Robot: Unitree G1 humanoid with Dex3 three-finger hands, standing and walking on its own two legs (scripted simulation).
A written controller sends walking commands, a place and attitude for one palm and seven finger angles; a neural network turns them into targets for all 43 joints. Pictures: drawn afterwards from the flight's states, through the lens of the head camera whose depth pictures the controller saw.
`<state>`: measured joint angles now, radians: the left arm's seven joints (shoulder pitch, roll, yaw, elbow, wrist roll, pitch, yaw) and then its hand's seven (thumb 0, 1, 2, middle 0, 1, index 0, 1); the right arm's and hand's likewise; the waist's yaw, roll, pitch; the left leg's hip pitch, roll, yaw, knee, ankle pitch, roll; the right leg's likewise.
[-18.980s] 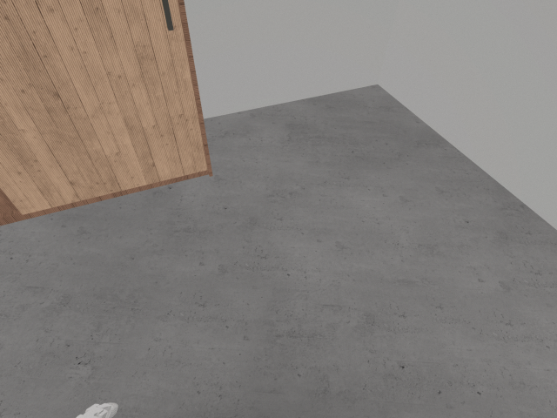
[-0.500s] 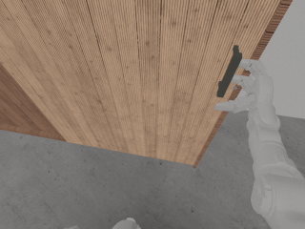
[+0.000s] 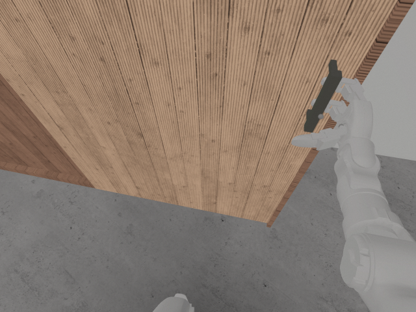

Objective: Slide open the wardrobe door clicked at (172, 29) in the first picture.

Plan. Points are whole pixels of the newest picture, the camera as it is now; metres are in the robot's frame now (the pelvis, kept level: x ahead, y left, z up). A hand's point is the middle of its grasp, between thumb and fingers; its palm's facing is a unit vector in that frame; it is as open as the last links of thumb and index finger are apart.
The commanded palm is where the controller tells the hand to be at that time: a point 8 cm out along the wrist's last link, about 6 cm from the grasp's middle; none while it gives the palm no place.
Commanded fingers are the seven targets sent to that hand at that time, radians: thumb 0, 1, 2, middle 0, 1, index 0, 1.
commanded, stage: slide the fingers in behind the handle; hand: right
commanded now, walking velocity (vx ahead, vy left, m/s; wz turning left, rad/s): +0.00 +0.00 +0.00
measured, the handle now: (320, 98) +0.53 -0.13 +0.11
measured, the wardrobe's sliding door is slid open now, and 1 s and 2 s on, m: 0.00 0.00 0.00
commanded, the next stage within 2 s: grip the handle and tug to test in 0.58 s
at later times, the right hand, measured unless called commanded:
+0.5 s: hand (315, 116) +0.48 -0.12 +0.11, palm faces +0.03 +1.00 +0.00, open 14.0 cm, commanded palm +0.45 -0.17 +0.11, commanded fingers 0.00 0.50 -0.30 0.30 1.20 0.30 1.20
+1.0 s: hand (319, 116) +0.48 -0.13 +0.11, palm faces +0.03 +1.00 +0.00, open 11.5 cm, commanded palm +0.45 -0.18 +0.11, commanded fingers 0.00 -0.29 -0.64 0.38 1.31 0.38 1.31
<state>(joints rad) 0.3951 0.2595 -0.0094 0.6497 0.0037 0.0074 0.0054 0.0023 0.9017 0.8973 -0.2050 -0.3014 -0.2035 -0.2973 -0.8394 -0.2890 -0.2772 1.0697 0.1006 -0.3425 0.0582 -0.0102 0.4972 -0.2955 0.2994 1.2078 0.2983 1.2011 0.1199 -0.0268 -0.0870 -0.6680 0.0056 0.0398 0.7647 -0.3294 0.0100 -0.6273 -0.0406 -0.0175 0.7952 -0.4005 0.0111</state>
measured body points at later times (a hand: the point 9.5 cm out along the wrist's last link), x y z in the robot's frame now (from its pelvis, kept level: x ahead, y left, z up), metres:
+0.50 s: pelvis +0.00 +0.00 +0.00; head +0.07 +0.00 +0.44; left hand +0.03 +0.25 -0.12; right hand +0.47 -0.17 +0.11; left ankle +0.02 +0.11 -0.71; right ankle -0.01 -0.13 -0.71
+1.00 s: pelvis +0.00 +0.00 +0.00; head +0.07 +0.00 +0.44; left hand +0.03 +0.26 -0.12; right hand +0.47 -0.18 +0.11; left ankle +0.02 +0.11 -0.71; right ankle -0.01 -0.13 -0.71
